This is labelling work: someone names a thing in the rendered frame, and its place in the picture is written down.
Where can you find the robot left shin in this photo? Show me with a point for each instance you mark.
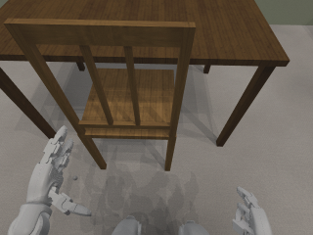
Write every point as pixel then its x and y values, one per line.
pixel 130 217

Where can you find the left robot hand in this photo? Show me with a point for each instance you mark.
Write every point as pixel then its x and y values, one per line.
pixel 49 171

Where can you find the right robot thigh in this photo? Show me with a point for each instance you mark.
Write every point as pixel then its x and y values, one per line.
pixel 192 229

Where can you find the robot left forearm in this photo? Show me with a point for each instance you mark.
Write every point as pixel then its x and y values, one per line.
pixel 33 219

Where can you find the right robot hand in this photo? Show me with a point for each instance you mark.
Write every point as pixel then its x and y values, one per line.
pixel 256 221

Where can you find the chair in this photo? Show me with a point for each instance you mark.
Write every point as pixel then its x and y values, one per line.
pixel 122 103

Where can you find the table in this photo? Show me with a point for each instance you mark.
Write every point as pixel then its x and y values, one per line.
pixel 228 33

